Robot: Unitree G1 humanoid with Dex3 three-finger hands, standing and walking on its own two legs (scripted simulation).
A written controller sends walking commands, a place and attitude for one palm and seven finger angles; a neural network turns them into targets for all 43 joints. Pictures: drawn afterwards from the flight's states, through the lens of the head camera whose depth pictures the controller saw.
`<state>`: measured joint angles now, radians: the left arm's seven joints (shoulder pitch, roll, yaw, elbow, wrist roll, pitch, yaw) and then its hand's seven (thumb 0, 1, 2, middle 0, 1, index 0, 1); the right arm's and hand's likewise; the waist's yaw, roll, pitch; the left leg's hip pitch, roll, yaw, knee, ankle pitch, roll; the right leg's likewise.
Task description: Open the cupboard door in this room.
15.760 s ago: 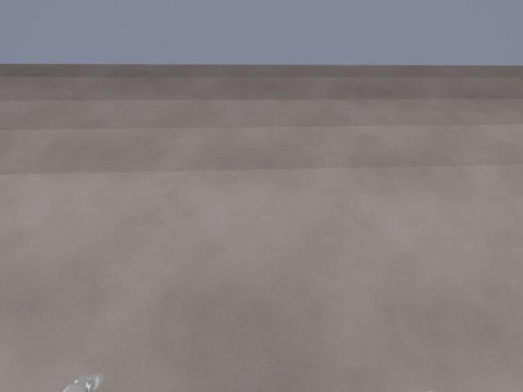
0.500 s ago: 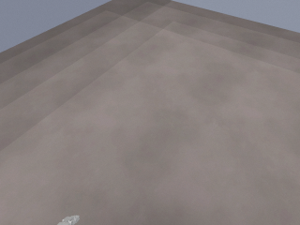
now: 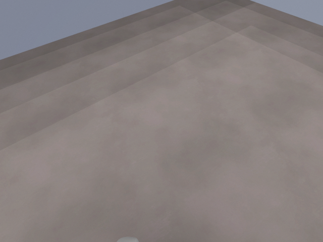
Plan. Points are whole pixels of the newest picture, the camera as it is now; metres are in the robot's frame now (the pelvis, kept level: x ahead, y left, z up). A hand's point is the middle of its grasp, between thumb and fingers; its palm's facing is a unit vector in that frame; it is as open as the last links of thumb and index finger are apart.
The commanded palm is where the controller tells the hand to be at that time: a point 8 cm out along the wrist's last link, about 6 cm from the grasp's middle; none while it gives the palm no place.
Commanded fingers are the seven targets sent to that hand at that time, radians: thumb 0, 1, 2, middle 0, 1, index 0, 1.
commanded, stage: turn or walk to find it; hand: left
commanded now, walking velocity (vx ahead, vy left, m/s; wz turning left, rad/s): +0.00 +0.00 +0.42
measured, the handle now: out of the picture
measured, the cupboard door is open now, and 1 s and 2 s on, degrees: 0 0 0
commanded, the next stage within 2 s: stand and wait in 1.84 s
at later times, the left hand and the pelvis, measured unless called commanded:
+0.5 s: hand out of the picture +0.02 +0.26 -0.16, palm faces +0.20 -0.95 -0.26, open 7.4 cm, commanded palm none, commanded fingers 0.00 0.90 0.90 -0.20 -0.30 -0.20 -0.30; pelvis -0.03 +0.03 +0.00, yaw +11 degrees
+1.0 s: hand out of the picture -0.08 +0.20 -0.17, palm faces +0.44 -0.86 -0.25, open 7.3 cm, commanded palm none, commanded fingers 0.00 0.90 0.90 -0.20 -0.30 -0.20 -0.30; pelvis -0.05 +0.00 +0.00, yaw +26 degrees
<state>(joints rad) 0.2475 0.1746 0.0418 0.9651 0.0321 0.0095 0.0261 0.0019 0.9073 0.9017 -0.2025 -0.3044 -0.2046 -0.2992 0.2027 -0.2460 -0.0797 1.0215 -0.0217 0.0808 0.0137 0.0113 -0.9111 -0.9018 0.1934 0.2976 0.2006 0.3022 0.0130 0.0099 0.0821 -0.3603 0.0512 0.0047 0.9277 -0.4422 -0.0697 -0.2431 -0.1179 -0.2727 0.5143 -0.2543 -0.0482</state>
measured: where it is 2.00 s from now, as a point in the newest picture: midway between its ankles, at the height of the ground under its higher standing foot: outside the picture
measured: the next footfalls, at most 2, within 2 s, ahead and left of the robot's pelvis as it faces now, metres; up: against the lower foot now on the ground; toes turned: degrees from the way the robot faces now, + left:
left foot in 0.12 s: +0.00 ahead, +0.15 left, +0.00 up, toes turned +8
right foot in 0.60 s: +0.03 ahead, -0.09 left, +0.00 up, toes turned +10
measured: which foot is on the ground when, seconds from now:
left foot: up 0.00-0.10, down 0.12-0.60, up 0.62-1.00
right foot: down 0.00-0.12, up 0.14-0.58, down 0.60-1.00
